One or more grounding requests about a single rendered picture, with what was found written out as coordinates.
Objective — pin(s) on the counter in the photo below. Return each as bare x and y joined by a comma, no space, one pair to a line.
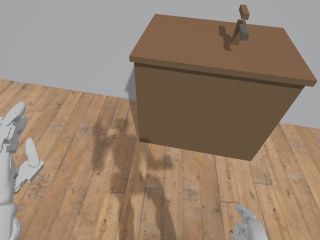
199,87

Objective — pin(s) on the right robot hand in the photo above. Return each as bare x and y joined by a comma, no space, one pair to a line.
254,229

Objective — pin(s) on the left robot hand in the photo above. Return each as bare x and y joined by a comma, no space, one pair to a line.
11,127

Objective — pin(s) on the tap lever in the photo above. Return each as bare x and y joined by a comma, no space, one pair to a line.
243,32

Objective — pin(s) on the robot left forearm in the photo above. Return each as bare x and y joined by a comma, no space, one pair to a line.
10,226

